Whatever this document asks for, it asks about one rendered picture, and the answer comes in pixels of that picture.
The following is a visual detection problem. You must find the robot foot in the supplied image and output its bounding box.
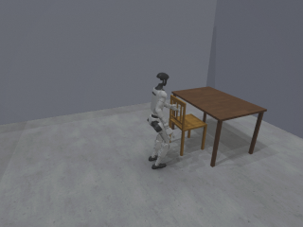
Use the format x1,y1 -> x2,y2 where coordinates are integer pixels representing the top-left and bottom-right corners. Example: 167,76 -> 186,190
151,163 -> 167,169
149,155 -> 158,162

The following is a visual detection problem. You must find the robot left foot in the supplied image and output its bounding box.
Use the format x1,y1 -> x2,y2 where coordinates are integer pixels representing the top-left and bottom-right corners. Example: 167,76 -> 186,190
149,155 -> 158,162

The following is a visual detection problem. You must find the robot right hand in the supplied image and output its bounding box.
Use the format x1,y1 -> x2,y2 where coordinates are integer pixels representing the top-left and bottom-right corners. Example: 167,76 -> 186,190
165,127 -> 175,140

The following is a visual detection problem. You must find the table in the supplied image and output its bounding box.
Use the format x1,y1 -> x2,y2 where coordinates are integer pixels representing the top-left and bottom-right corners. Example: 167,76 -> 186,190
171,86 -> 267,167

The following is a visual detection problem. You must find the robot left hand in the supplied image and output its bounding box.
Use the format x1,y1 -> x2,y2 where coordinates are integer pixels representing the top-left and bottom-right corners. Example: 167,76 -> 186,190
171,104 -> 181,113

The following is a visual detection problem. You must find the right robot upper arm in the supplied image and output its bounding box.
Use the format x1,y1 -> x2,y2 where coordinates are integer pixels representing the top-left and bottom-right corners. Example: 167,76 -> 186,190
154,91 -> 168,113

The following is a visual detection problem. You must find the right robot forearm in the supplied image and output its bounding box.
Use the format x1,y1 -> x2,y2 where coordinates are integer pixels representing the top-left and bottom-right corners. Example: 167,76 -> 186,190
157,109 -> 169,129

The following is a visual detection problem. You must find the left robot forearm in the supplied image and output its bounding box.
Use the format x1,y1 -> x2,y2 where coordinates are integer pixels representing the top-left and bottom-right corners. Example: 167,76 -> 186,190
164,102 -> 172,109

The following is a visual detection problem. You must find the robot right foot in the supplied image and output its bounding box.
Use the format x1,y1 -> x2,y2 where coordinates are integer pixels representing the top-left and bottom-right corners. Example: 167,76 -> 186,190
151,163 -> 167,169

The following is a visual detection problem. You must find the chair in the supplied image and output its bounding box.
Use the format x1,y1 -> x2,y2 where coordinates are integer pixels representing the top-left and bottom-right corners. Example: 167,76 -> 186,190
169,95 -> 207,156

